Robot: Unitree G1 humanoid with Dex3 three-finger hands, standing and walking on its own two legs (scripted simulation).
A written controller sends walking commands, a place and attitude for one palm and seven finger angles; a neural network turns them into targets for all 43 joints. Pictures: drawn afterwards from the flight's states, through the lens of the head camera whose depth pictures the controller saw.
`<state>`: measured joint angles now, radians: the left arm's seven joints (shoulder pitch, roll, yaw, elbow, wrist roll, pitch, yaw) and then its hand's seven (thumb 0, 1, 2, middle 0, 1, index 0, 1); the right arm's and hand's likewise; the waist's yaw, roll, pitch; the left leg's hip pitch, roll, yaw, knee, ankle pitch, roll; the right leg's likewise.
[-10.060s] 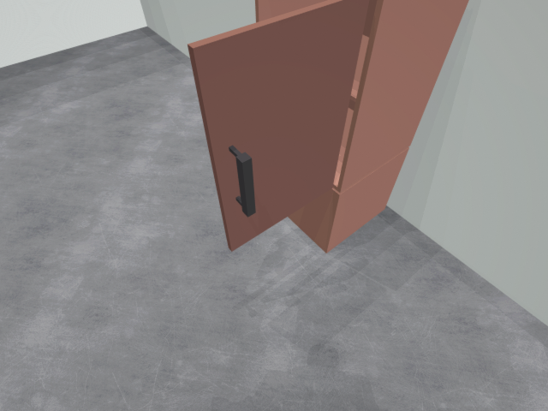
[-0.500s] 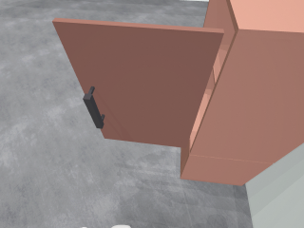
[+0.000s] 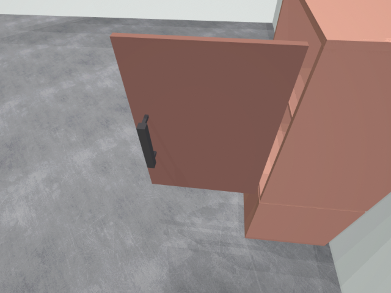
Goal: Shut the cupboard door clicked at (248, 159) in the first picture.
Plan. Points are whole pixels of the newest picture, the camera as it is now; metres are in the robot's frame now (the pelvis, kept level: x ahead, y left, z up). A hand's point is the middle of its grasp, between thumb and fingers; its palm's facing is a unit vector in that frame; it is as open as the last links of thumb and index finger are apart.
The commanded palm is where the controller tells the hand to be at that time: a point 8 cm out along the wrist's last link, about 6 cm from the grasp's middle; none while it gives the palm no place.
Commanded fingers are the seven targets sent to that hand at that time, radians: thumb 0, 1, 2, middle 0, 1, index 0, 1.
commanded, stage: come to a stop and stand still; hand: left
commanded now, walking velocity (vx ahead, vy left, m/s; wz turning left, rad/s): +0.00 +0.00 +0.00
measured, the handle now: (148, 142) +0.52 +0.19 -0.06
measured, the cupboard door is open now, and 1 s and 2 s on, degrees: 89 89 89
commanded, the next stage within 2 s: look again from close up in 0.10 s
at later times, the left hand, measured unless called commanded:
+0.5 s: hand out of the picture +0.05 +0.16 -0.17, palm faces -0.01 -0.98 -0.21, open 7.4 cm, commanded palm none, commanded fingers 0.00 0.90 0.90 -0.20 -0.30 -0.20 -0.30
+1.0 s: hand (137, 230) +0.24 +0.15 -0.01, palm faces +0.22 -0.97 -0.09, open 7.1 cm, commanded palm +0.13 +0.19 -0.07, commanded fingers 0.00 0.90 0.90 -0.40 -0.52 -0.40 -0.52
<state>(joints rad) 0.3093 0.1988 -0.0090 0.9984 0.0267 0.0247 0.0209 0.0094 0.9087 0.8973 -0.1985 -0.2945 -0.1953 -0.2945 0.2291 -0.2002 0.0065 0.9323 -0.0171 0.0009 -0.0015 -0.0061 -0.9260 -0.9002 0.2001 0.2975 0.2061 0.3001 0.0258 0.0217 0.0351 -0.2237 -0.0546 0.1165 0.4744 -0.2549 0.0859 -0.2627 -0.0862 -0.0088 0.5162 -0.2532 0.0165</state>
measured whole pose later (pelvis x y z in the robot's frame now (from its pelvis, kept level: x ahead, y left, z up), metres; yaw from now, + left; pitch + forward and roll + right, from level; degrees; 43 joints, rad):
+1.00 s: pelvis +0.02 -0.05 -0.02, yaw +3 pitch +5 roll +1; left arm 0.30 0.18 0.12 0.25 -0.18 -0.25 -0.04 0.02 0.91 0.90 -0.25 -0.36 -0.25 -0.36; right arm 0.27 -0.25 -0.02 0.80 0.02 -0.29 -0.04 0.01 -0.91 -0.90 0.20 0.30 0.20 0.30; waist -0.03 0.02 -0.07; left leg -0.39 0.00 0.03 0.68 -0.36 0.00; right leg -0.40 -0.05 -0.09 0.71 -0.39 -0.01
